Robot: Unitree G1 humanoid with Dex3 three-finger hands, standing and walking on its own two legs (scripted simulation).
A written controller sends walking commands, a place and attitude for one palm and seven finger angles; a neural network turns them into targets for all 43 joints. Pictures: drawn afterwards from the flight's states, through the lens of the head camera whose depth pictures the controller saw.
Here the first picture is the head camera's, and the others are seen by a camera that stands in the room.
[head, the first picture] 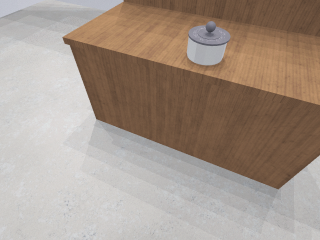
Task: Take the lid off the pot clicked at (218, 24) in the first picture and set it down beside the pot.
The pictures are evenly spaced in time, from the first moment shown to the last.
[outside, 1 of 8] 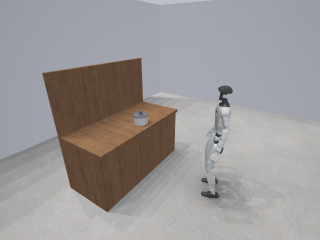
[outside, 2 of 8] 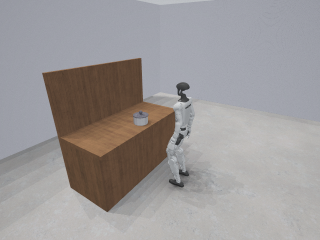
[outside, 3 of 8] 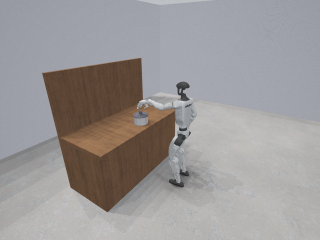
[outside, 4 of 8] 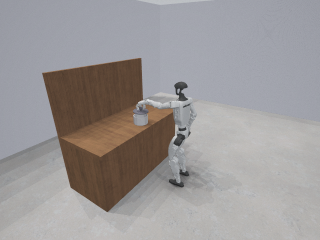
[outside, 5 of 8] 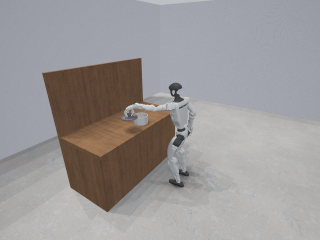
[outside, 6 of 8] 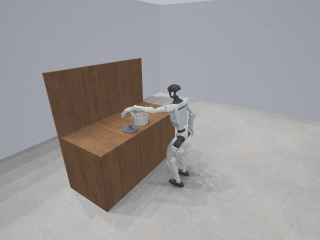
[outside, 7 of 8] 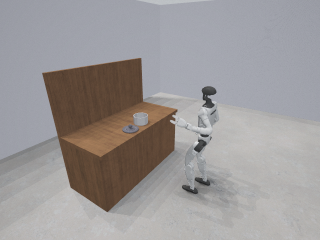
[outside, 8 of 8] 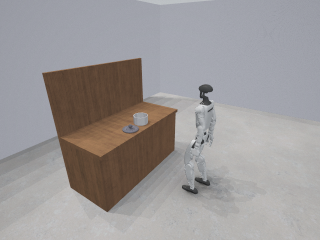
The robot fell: no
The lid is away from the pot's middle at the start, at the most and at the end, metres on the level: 0.00 0.25 0.22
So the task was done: yes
